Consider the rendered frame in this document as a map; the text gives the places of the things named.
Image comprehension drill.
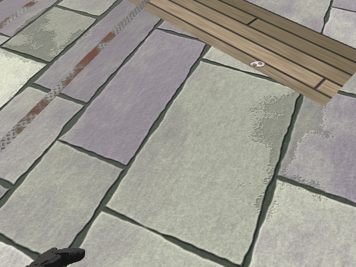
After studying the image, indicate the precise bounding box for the left robot hand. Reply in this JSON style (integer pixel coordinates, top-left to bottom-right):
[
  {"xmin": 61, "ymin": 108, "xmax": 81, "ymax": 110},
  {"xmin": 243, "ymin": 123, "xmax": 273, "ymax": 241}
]
[{"xmin": 25, "ymin": 248, "xmax": 85, "ymax": 267}]

